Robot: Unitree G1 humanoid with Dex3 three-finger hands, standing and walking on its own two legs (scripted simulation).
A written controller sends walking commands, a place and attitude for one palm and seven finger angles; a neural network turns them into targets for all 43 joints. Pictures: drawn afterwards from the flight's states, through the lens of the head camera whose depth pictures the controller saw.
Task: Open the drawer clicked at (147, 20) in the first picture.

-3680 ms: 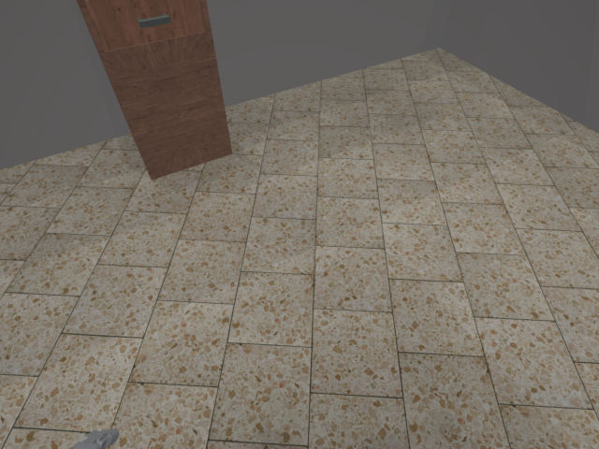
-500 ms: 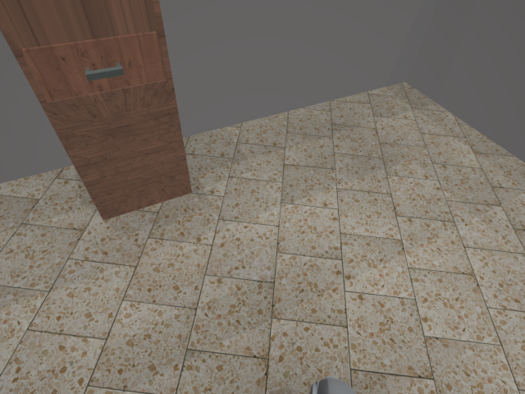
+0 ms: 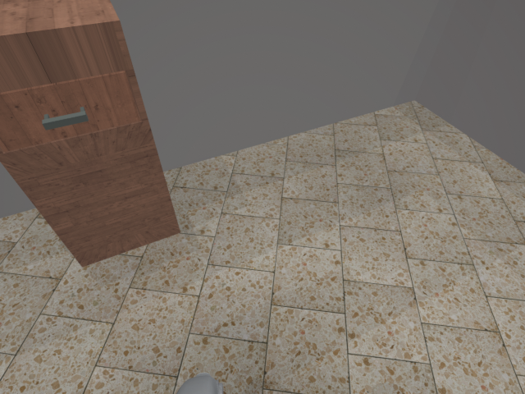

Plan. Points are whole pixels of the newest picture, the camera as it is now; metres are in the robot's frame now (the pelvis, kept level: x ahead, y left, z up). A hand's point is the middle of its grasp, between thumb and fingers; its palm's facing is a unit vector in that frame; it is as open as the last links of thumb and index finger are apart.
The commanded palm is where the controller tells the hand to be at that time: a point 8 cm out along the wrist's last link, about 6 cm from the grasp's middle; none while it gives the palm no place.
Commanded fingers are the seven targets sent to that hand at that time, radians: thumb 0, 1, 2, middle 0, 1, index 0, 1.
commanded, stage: walk to a spot facing it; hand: left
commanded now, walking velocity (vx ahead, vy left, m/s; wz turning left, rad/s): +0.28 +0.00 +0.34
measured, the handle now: (65, 116) +0.81 +0.60 -0.05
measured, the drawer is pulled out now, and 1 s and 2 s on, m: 0.00 0.00 0.00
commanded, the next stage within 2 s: turn to face it in 0.06 s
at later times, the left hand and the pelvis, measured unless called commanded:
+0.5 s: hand (124, 362) +0.21 +0.27 -0.17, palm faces +0.23 -0.95 -0.20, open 7.4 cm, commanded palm none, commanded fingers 0.00 0.90 0.90 -0.20 -0.30 -0.20 -0.30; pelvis +0.15 +0.06 +0.00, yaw +11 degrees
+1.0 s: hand (145, 392) +0.16 +0.21 -0.16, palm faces +0.41 -0.87 -0.26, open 7.4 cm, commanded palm none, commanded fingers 0.00 0.90 0.90 -0.20 -0.30 -0.20 -0.30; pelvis +0.19 +0.02 +0.00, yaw +24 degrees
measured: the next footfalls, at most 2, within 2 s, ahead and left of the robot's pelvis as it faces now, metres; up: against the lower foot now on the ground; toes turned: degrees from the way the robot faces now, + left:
left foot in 0.16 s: +0.22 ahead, +0.13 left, +0.00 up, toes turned +13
right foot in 0.72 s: +0.27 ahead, -0.07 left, +0.00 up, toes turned +13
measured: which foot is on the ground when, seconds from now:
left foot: up 0.00-0.14, down 0.16-0.72, up 0.74-1.00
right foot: down 0.00-0.16, up 0.18-0.70, down 0.72-1.00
